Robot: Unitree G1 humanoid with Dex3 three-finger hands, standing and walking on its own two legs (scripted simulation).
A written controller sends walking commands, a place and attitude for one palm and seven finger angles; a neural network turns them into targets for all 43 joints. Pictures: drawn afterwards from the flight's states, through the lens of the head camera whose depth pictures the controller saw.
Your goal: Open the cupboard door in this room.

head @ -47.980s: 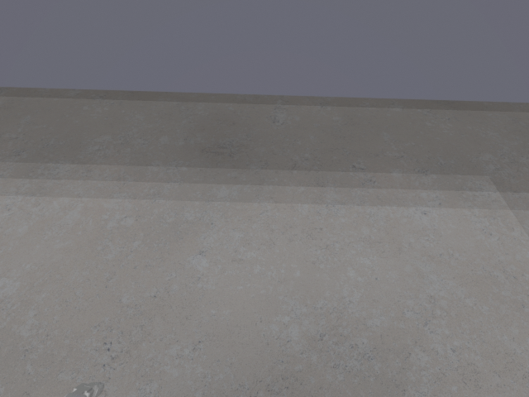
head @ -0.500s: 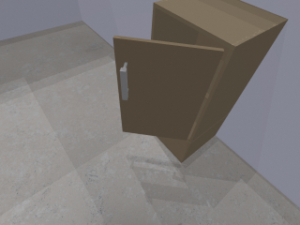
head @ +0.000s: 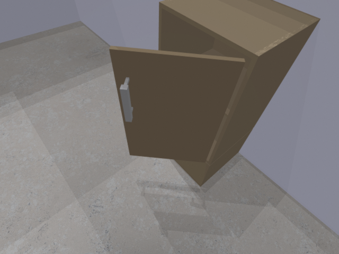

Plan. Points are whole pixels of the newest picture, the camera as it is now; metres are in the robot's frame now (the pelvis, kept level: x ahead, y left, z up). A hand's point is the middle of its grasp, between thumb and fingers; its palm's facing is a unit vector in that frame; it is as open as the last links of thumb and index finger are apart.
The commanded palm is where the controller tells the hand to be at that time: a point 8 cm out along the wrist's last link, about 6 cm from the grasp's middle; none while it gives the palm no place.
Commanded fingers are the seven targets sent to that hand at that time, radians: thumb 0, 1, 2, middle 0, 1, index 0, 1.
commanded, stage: come to a stop and stand still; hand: left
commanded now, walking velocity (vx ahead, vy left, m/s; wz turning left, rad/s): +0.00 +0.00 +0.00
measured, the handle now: (128, 100) +0.57 +0.17 -0.03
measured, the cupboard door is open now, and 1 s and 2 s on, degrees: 44 44 44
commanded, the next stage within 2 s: look again from close up in 0.56 s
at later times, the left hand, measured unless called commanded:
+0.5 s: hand out of the picture -0.02 +0.16 -0.17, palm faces +0.02 -0.98 -0.22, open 7.4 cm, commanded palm none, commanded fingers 0.00 0.90 0.90 -0.20 -0.30 -0.20 -0.30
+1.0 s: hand out of the picture -0.05 +0.15 -0.17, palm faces +0.01 -0.98 -0.18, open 7.4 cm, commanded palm none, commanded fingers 0.00 0.90 0.90 -0.20 -0.30 -0.20 -0.30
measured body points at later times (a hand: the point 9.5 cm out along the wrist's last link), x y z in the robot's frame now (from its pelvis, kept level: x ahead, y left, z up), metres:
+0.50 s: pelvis -0.04 -0.02 +0.00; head -0.05 -0.02 +0.45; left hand -0.02 +0.21 -0.15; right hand +0.03 -0.25 -0.15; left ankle +0.01 +0.10 -0.73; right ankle -0.04 -0.13 -0.73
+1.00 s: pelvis -0.04 -0.01 +0.00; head -0.04 +0.00 +0.45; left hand -0.05 +0.21 -0.16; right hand -0.06 -0.23 -0.15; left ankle +0.01 +0.10 -0.73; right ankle -0.04 -0.13 -0.73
